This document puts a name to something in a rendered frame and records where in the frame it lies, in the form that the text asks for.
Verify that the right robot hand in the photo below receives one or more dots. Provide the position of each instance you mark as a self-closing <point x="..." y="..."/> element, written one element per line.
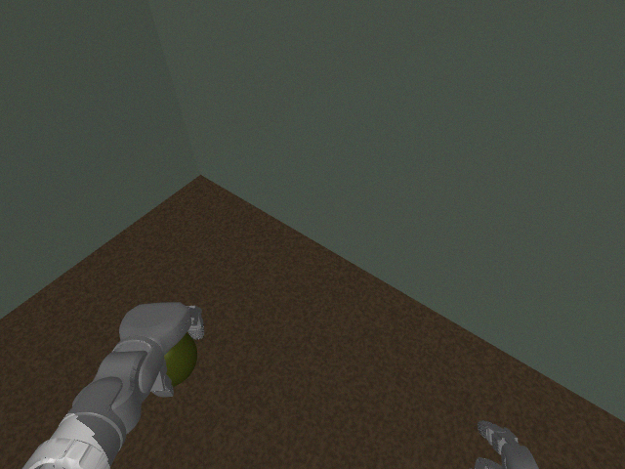
<point x="506" y="444"/>

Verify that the ball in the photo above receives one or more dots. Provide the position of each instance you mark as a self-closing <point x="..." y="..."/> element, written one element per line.
<point x="181" y="360"/>

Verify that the left robot hand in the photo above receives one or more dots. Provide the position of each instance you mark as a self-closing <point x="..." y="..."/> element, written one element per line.
<point x="166" y="324"/>

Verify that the left robot arm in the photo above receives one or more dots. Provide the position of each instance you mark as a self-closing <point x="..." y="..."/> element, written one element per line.
<point x="105" y="411"/>

